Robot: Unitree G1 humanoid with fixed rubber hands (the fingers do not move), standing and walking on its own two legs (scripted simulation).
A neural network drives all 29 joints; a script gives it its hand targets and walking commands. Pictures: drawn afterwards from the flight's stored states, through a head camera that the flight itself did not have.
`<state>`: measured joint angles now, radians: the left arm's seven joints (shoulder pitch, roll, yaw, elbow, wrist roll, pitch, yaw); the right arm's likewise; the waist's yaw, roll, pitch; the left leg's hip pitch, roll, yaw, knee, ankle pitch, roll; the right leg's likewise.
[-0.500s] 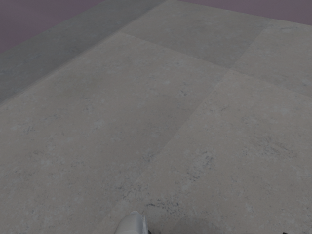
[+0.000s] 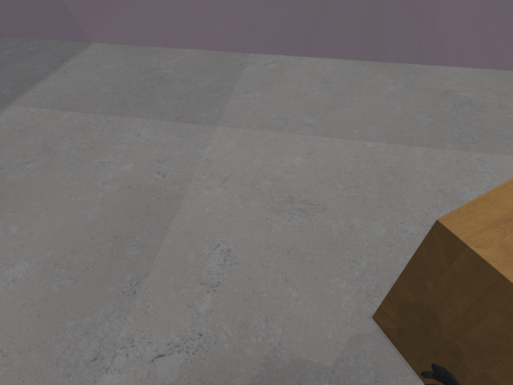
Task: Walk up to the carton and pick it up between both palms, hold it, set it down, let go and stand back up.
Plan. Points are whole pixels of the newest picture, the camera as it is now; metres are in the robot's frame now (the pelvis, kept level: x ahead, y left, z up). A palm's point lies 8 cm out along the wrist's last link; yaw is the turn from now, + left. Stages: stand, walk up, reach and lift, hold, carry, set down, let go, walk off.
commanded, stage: walk up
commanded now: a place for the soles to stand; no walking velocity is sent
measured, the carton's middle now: out of the picture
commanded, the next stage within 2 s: none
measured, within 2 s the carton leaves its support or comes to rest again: neither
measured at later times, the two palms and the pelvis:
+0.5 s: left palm out of the picture +0.08 +0.13 -0.11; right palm out of the picture -0.09 -0.39 -0.10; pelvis -0.07 -0.12 +0.00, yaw -18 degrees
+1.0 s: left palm out of the picture +0.12 -0.07 -0.10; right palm out of the picture -0.16 -0.55 -0.13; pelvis -0.07 -0.28 -0.01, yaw -35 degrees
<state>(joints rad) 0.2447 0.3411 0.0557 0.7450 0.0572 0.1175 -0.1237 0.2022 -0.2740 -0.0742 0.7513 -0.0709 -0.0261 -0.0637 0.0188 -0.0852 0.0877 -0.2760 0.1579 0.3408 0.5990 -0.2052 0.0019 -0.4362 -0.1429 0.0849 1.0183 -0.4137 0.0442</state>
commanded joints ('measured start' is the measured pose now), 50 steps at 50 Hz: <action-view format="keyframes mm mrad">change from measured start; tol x32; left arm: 1 41 104 45 -57 -34 -42 -15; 50 126 153 48 -72 14 -156 149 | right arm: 1 -38 -287 -99 -53 -19 -1 -8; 21 363 -231 -52 -70 21 -37 -12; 50 135 -179 -3 -206 31 -9 94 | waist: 1 9 371 -64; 5 153 -244 28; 36 -56 398 51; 41 132 -333 -13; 50 22 -121 -4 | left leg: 1 -81 278 -209 -330 -426 200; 7 -393 -83 -334 552 -461 -8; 20 228 -130 -374 -195 -81 63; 24 101 463 -956 -475 -613 371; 36 -22 219 -213 -328 -518 203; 40 -313 19 -12 393 -638 73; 50 -463 26 -431 498 -290 19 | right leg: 1 156 10 -146 -231 -147 -45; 7 -90 -160 570 -954 -596 -389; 19 30 26 350 -604 -34 -206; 25 -320 79 74 250 -16 3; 39 406 156 -195 -351 84 -68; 43 82 -179 728 -926 -785 -324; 50 221 -210 552 -735 -265 -343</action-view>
